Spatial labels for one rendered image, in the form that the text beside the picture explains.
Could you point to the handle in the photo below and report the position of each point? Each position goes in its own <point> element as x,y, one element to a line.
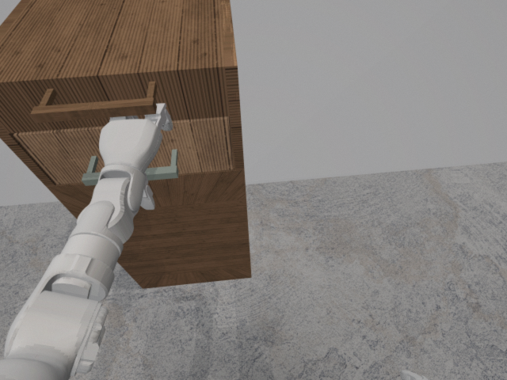
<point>157,173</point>
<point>93,110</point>

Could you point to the robot left forearm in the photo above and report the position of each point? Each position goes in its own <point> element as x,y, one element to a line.
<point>85,266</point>

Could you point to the robot left hand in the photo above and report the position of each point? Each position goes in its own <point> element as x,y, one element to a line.
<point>128,140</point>

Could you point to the drawer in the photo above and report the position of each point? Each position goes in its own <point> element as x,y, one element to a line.
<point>203,145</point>

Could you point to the robot left upper arm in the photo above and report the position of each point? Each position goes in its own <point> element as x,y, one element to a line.
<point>59,337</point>

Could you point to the cabinet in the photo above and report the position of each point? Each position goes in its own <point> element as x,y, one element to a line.
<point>179,52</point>

